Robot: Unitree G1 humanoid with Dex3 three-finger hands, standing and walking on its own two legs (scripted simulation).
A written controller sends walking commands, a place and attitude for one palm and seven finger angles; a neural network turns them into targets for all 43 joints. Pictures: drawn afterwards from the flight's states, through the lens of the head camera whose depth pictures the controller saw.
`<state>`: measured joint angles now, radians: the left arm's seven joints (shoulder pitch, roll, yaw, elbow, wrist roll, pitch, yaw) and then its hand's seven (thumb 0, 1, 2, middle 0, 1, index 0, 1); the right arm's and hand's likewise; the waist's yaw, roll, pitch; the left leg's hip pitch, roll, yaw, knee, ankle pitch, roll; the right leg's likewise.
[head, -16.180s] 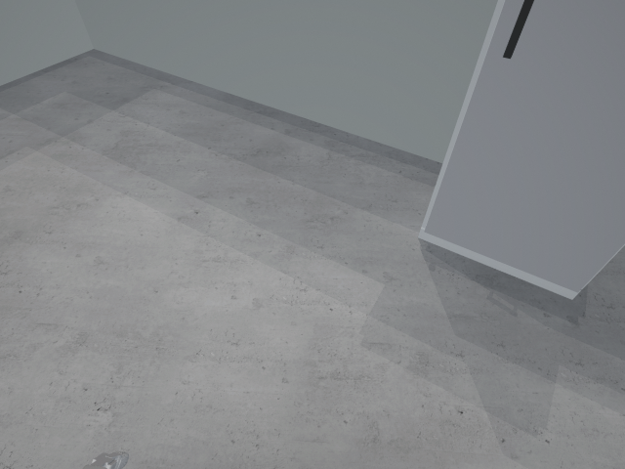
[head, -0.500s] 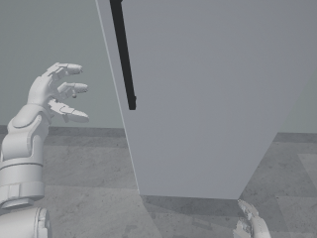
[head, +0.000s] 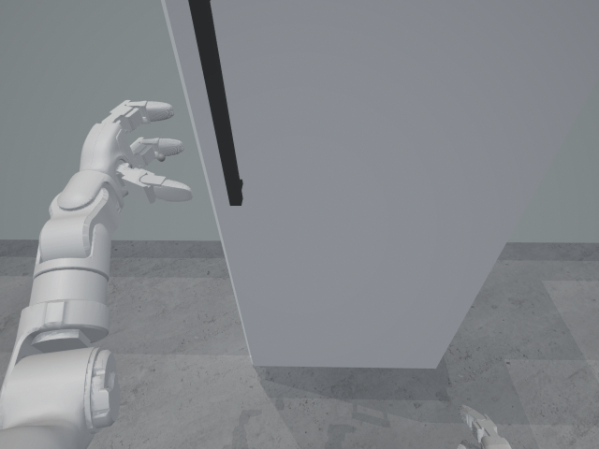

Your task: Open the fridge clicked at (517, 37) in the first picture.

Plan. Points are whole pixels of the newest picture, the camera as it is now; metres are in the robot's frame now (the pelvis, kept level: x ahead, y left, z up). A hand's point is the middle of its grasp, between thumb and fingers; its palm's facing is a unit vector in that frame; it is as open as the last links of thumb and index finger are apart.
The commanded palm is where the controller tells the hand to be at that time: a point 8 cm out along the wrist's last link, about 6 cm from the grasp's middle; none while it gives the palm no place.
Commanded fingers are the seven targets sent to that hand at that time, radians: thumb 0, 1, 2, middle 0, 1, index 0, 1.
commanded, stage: move the hooked fingers beside the handle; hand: left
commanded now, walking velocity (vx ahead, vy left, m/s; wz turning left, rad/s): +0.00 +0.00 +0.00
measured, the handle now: (223, 113) +0.51 +0.14 +0.23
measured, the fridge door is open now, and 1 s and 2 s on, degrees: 0 0 0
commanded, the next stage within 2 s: feel for the door with the fingertips in 1.38 s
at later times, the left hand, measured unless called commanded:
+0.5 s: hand (177, 148) +0.45 +0.19 +0.21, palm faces +0.06 -1.00 -0.01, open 13.9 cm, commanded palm +0.42 +0.25 +0.21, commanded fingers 0.00 -0.50 0.30 -0.30 -1.20 -0.30 -1.20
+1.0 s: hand (162, 145) +0.43 +0.20 +0.23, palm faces +0.04 -1.00 +0.00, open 14.0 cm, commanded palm +0.41 +0.25 +0.21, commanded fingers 0.00 -0.50 0.30 -0.30 -1.20 -0.30 -1.20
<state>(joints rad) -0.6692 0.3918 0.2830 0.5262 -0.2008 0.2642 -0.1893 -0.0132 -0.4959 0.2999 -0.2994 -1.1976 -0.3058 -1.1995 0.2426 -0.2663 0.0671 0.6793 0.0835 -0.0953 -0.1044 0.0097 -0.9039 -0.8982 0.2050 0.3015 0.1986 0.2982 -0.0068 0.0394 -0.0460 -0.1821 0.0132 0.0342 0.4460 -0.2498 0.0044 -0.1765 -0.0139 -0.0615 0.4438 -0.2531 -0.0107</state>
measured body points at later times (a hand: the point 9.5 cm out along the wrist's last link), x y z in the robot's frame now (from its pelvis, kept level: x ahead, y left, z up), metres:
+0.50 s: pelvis +0.01 +0.00 +0.00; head +0.01 -0.01 +0.45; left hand +0.44 +0.25 +0.21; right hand +0.08 -0.26 -0.11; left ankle -0.01 +0.12 -0.74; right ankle -0.01 -0.11 -0.74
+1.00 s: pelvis +0.00 +0.01 +0.00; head -0.01 +0.00 +0.45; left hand +0.42 +0.26 +0.23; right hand +0.15 -0.24 -0.09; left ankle -0.01 +0.12 -0.74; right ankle -0.01 -0.11 -0.74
